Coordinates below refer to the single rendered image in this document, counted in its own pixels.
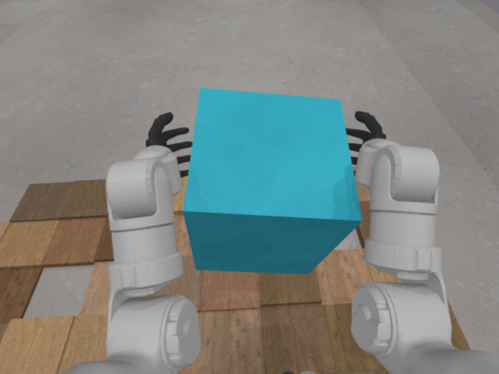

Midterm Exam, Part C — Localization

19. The right robot forearm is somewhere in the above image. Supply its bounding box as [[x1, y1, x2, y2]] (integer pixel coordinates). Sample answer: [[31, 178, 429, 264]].
[[354, 139, 451, 323]]

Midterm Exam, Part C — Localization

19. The left robot upper arm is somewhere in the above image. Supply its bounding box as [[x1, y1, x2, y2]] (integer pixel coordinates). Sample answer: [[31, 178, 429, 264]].
[[62, 295, 201, 374]]

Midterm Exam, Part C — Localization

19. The left robot hand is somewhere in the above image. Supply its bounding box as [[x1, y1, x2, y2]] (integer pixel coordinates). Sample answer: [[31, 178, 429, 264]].
[[146, 112, 193, 178]]

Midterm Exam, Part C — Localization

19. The left robot forearm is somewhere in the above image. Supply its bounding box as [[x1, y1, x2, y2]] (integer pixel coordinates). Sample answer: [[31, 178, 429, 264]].
[[105, 145, 183, 353]]

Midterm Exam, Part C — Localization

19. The right robot hand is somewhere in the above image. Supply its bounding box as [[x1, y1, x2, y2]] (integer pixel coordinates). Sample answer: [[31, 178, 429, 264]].
[[345, 111, 386, 176]]

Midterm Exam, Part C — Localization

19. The right robot upper arm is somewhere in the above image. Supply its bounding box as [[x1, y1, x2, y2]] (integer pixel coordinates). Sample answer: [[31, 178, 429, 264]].
[[351, 281, 499, 374]]

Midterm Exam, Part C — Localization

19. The carton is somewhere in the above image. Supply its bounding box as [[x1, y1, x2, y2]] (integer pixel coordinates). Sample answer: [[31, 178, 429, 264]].
[[183, 88, 363, 274]]

